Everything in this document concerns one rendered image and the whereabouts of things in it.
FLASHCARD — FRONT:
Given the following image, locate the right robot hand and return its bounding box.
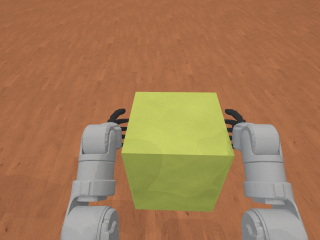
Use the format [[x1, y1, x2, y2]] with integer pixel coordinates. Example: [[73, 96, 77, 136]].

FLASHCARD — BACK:
[[224, 109, 246, 149]]

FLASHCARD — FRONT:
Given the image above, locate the robot right upper arm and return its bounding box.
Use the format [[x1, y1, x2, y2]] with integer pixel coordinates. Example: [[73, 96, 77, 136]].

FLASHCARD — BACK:
[[241, 208, 308, 240]]

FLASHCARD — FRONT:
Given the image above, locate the left robot forearm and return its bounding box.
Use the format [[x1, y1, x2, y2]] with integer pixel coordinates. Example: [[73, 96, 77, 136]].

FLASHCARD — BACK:
[[60, 122, 122, 240]]

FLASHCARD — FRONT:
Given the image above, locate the right robot forearm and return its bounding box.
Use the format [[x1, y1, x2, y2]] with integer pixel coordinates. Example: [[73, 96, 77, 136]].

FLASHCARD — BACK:
[[232, 122, 308, 240]]

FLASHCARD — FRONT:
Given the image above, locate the robot left upper arm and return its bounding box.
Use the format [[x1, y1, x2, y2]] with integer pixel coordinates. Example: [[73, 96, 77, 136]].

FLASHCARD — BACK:
[[61, 206, 119, 240]]

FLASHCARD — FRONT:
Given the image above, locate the left robot hand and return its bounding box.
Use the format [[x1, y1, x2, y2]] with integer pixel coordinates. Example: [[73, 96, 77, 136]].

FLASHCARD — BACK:
[[107, 108, 129, 147]]

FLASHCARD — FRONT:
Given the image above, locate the carton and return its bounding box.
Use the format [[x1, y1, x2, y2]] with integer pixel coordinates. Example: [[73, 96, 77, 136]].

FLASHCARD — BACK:
[[121, 92, 235, 212]]

